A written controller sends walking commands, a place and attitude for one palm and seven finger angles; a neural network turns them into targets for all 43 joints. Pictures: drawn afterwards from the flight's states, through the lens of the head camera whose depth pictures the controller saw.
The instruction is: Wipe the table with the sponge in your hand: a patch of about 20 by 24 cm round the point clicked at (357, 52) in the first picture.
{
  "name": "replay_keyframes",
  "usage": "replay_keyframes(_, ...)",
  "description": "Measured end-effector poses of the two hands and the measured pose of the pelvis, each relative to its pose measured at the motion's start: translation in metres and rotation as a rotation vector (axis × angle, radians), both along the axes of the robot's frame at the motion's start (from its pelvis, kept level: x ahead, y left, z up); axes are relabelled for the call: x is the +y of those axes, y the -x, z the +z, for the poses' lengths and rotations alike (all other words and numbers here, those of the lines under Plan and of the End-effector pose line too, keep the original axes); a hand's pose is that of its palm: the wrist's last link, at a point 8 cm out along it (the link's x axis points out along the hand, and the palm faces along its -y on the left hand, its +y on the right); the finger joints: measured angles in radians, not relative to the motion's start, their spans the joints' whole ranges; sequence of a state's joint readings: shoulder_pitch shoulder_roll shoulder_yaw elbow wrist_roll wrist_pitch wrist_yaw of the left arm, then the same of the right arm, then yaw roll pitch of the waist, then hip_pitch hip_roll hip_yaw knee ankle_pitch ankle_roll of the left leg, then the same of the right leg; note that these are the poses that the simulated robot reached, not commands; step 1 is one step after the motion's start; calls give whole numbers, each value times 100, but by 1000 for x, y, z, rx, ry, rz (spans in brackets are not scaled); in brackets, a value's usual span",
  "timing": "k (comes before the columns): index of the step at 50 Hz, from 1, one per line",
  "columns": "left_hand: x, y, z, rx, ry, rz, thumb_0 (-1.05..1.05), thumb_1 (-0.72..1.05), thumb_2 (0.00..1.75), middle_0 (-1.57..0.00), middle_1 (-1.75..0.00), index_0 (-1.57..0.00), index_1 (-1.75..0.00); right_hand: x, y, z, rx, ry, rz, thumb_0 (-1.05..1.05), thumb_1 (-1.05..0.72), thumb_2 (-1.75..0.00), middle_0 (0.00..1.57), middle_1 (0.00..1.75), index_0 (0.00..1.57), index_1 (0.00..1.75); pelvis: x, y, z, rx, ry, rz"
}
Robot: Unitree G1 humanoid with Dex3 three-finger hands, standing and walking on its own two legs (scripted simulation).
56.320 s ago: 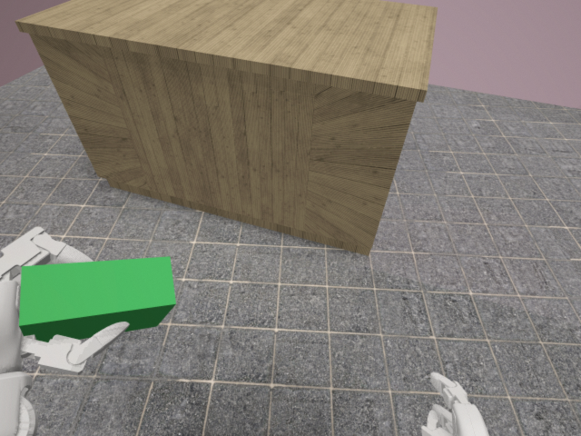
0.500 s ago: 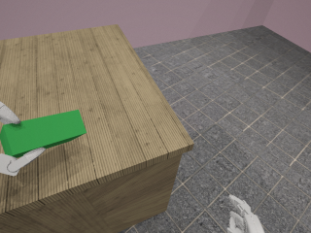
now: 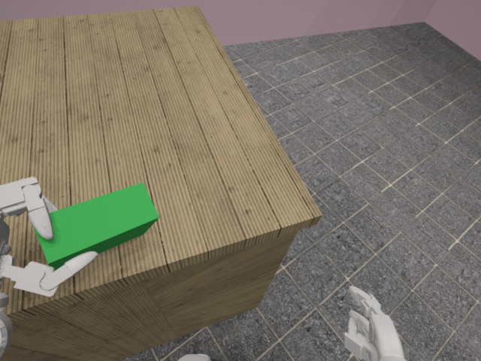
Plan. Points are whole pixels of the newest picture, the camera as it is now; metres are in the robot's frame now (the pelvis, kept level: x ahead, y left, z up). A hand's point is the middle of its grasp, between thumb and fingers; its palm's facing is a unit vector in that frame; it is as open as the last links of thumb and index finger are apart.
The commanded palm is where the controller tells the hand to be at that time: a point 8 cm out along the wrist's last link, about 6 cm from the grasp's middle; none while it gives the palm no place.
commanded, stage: come to a stop and stand still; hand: left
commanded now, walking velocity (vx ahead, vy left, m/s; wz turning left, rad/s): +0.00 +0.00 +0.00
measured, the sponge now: (114, 221) +0.27 +0.21 +0.11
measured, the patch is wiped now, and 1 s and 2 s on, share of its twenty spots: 0.75 0.75 0.75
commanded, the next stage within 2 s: look again from close up in 0.50 s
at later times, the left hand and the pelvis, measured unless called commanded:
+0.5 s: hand (20, 249) +0.20 +0.27 +0.16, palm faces +0.35 -0.86 -0.38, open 7.2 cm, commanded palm +0.14 +0.30 +0.18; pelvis -0.02 +0.02 +0.00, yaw +1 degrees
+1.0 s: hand (32, 253) +0.19 +0.25 +0.16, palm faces +0.36 -0.87 -0.35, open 7.1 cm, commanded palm +0.14 +0.29 +0.18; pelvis -0.02 +0.01 +0.00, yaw +0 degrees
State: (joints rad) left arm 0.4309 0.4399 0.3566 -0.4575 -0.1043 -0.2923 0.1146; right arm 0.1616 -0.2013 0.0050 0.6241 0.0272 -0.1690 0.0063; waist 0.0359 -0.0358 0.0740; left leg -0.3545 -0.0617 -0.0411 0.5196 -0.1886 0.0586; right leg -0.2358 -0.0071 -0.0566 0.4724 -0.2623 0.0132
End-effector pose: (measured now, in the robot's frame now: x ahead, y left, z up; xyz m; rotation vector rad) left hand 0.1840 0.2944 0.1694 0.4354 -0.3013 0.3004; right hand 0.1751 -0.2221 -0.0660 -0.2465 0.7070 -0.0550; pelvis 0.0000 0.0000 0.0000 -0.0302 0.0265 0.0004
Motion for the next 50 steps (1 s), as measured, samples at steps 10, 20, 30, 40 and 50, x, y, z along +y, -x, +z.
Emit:
replay_keyframes(10, 19, 11, -2, 0, 11, 48, -3, -40, 100, -80, -153, -121, -160, 19, 6, -3, 26, 3, 22, 1, -90, -90, 20, 30, 20, 30, 13, 9, 0, 4, -2, 6)
replay_keyframes(20, 17, 17, 2, 9, -8, 4, -3, -40, 100, -80, -153, -121, -160, 20, 13, 1, 3, 2, -4, 1, -90, -90, 20, 30, 20, 30, 16, 17, 0, -7, 6, 10)
replay_keyframes(30, 13, 33, 2, 23, 3, 20, -3, -39, 100, -81, -153, -121, -160, 12, 22, 3, -8, 5, -17, 1, -90, -90, 20, 30, 20, 30, 13, 23, 1, -16, 7, 12)
replay_keyframes(40, 8, 35, -4, 32, 45, 38, -3, -39, 100, -81, -153, -121, -160, 7, 26, 3, -17, 1, -24, 1, -90, -90, 20, 30, 20, 30, 9, 25, 2, -29, 12, 12)
replay_keyframes(50, 2, 29, 3, 23, 29, 25, -3, -38, 101, -81, -153, -121, -160, 5, 23, 3, -24, -10, -34, 1, -90, -90, 20, 30, 20, 30, 6, 21, 2, -29, 10, 7)
